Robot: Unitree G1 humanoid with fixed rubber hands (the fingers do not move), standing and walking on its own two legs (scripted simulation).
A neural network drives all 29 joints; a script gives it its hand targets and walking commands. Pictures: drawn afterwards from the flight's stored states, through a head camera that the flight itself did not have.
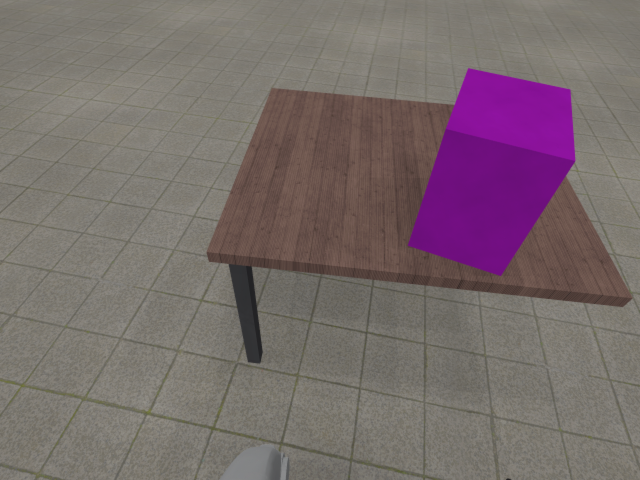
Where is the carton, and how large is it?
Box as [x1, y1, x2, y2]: [408, 68, 574, 275]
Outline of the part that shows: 468,68 447,124 408,245 500,275 574,162 570,91 569,89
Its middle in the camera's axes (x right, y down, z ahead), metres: +0.34 -0.14 +0.79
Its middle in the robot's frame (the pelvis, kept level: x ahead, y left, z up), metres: +0.73 -0.28 +0.00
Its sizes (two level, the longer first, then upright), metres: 0.262 0.197 0.286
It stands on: a table, 0.57 m high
